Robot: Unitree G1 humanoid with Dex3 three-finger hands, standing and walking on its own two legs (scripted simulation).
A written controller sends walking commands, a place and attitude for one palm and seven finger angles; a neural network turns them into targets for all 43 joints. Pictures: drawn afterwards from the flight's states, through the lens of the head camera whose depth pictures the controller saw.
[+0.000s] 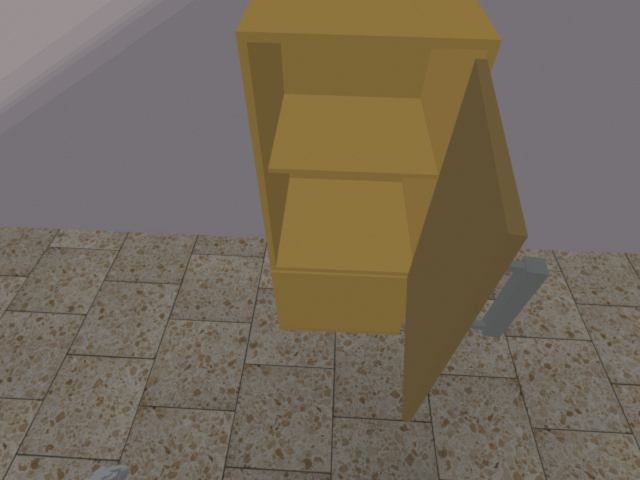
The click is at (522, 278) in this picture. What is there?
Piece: cupboard door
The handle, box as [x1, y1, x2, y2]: [470, 256, 548, 337]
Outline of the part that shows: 545,260 543,258 524,256 520,261 513,260 507,269 508,271 512,271 512,274 481,320 475,319 470,327 481,329 483,335 499,337 548,275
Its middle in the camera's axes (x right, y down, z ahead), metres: +0.23 +0.08 +0.51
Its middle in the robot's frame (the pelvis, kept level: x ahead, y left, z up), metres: +0.35 -0.21 +0.04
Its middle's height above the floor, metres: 0.81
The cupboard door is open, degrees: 82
